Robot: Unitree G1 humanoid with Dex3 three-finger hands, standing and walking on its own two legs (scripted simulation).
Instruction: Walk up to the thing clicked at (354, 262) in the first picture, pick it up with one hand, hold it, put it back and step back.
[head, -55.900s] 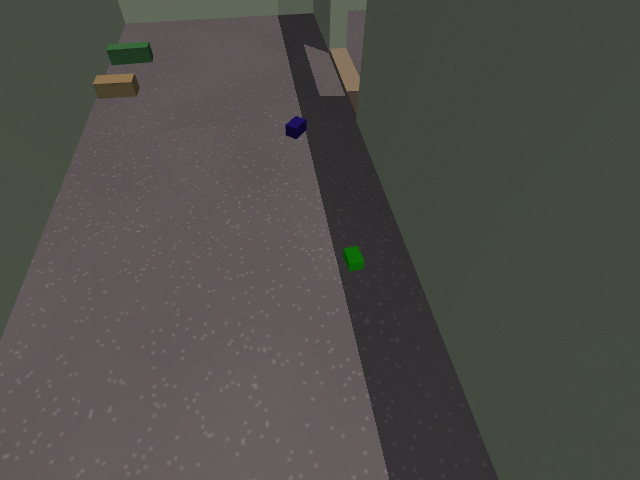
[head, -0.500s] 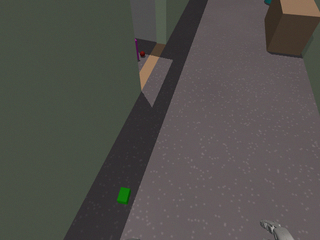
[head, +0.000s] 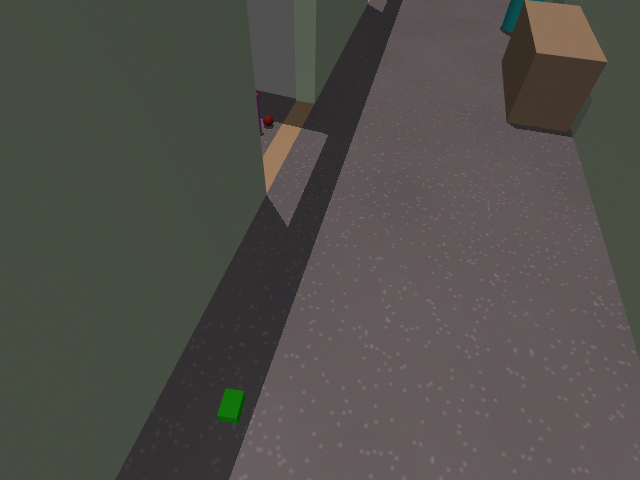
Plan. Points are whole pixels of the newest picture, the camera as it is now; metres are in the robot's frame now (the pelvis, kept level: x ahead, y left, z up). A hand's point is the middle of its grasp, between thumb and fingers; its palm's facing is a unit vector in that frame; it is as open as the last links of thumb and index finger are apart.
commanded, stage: walk up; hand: left
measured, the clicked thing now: (232, 405) +0.47 +0.25 -0.75
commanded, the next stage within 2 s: none
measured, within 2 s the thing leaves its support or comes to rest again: neither
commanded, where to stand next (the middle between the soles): +0.08 +0.00 m, yaw +0 degrees
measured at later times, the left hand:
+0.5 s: hand out of the picture +0.06 +0.26 -0.16, palm faces +0.01 -0.92 -0.39, open 7.4 cm
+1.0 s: hand out of the picture -0.03 +0.27 -0.16, palm faces +0.09 -0.92 -0.39, open 7.4 cm
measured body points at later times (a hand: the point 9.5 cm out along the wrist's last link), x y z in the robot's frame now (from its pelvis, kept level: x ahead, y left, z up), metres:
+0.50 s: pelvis -0.01 -0.01 -0.01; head +0.04 -0.01 +0.44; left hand +0.06 +0.31 -0.13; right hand +0.10 -0.32 -0.14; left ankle +0.07 +0.11 -0.74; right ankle -0.04 -0.14 -0.74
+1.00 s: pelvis -0.06 -0.01 -0.02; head -0.04 -0.01 +0.43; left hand -0.03 +0.31 -0.14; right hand +0.02 -0.31 -0.14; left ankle -0.11 +0.12 -0.74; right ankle -0.05 -0.14 -0.72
